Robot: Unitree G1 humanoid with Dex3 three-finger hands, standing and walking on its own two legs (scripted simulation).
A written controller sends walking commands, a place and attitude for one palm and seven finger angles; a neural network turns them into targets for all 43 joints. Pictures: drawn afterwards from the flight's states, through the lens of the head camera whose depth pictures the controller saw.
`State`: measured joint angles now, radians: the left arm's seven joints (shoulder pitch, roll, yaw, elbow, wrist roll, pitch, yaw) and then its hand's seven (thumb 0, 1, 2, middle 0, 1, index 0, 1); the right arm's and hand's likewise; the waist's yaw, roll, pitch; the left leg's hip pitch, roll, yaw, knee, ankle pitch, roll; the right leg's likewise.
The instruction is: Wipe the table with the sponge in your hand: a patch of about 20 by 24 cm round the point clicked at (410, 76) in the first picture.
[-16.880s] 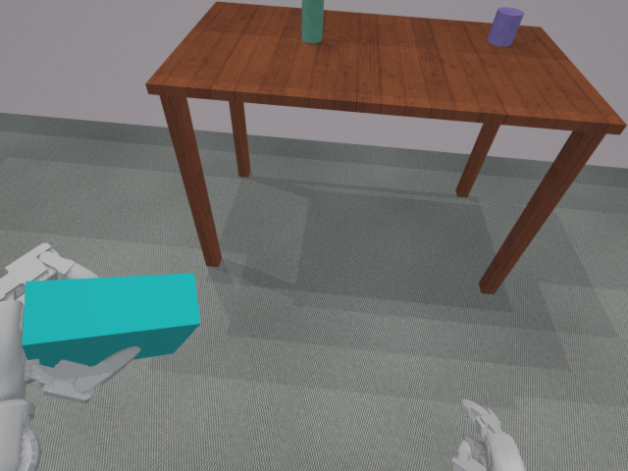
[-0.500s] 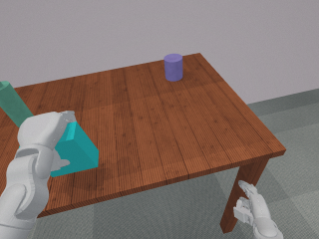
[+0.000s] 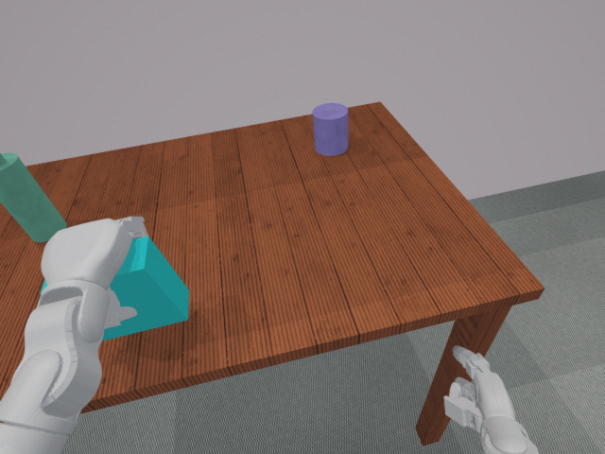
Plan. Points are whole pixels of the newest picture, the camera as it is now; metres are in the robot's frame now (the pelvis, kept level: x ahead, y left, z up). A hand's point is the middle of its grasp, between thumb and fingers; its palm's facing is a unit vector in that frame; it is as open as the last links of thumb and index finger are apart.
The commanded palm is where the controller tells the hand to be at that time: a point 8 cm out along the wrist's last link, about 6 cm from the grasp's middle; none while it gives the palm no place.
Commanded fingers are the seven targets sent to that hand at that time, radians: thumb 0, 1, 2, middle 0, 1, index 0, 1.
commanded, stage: move the sponge above the wiping area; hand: left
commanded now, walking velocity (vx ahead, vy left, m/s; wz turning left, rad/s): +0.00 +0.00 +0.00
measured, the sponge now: (133, 300) +0.26 +0.29 +0.08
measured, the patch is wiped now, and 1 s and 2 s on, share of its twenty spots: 0.00 0.00 0.00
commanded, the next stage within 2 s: lower the sponge onto the table in 1.28 s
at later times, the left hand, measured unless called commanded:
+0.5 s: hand (127, 274) +0.27 +0.28 +0.13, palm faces +0.07 -0.07 -1.00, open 9.3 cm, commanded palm +0.23 +0.28 +0.20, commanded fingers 0.00 0.10 1.30 -1.20 -1.60 -1.20 -1.60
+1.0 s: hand (111, 273) +0.26 +0.29 +0.14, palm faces +0.08 -0.05 -1.00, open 9.3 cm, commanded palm +0.22 +0.29 +0.21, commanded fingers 0.00 0.10 1.30 -1.20 -1.60 -1.20 -1.60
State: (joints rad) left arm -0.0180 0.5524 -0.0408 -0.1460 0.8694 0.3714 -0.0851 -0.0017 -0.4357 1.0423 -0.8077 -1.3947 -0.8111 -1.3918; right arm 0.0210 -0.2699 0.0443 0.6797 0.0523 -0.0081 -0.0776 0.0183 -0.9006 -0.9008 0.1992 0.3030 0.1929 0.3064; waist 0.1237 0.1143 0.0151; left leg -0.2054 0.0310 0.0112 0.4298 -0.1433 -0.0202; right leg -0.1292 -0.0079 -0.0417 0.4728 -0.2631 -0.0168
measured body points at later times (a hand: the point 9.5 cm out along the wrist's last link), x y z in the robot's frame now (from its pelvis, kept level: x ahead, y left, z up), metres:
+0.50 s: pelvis +0.01 +0.00 +0.00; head -0.01 -0.04 +0.45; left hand +0.26 +0.28 +0.18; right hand +0.25 -0.20 -0.08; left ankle +0.06 +0.14 -0.74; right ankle +0.00 -0.11 -0.74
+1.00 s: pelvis +0.00 +0.00 +0.00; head -0.02 -0.04 +0.45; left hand +0.25 +0.29 +0.19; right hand +0.25 -0.20 -0.08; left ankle +0.06 +0.14 -0.74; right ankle +0.00 -0.11 -0.74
